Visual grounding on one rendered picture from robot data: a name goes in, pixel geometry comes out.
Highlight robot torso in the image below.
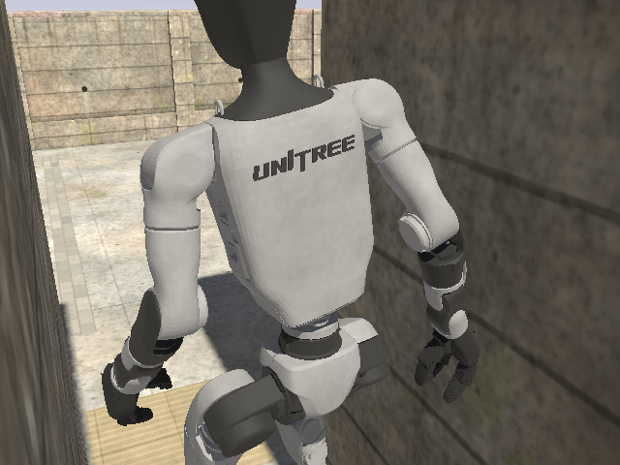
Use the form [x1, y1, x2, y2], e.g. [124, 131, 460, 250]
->
[203, 74, 374, 425]

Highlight robot right upper arm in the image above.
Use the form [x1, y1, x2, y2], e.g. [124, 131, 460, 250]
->
[329, 78, 459, 253]

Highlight robot left hand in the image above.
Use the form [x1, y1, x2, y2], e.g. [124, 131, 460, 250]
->
[101, 362, 172, 426]

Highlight robot right forearm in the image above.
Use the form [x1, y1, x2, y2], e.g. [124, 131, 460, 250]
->
[418, 205, 468, 339]

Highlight robot left upper arm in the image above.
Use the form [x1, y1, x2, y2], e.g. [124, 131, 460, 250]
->
[139, 123, 216, 340]

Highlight robot right hand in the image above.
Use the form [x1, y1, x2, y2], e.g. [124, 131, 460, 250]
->
[415, 327, 480, 403]

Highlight right robot thigh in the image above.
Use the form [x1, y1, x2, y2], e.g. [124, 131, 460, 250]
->
[338, 317, 389, 388]

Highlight robot left forearm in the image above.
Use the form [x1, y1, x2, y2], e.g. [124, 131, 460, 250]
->
[110, 291, 184, 394]

